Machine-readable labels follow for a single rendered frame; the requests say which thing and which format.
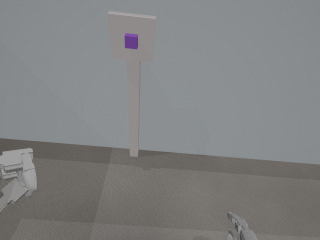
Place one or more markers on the button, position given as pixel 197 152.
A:
pixel 131 41

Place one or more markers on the right robot hand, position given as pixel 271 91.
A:
pixel 241 226

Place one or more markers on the panel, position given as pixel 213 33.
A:
pixel 119 24

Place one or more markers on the left robot hand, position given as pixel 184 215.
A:
pixel 17 165

